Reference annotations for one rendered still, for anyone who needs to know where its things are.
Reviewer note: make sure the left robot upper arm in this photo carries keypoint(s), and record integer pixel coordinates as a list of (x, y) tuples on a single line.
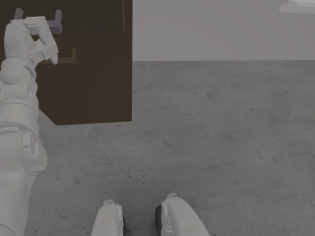
[(22, 157)]

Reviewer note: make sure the robot left hand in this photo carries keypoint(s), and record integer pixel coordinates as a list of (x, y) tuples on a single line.
[(18, 42)]

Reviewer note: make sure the drawer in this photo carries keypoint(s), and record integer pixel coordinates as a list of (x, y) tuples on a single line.
[(77, 15)]

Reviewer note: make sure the handle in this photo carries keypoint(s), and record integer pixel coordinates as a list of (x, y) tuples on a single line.
[(54, 26), (61, 63)]

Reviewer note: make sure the robot left forearm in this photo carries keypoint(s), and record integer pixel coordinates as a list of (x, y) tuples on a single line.
[(18, 101)]

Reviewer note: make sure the cabinet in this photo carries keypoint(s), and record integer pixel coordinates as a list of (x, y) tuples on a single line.
[(99, 89)]

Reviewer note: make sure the right robot thigh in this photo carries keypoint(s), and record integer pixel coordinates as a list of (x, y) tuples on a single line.
[(182, 218)]

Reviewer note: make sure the right robot shin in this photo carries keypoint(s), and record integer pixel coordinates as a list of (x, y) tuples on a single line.
[(167, 230)]

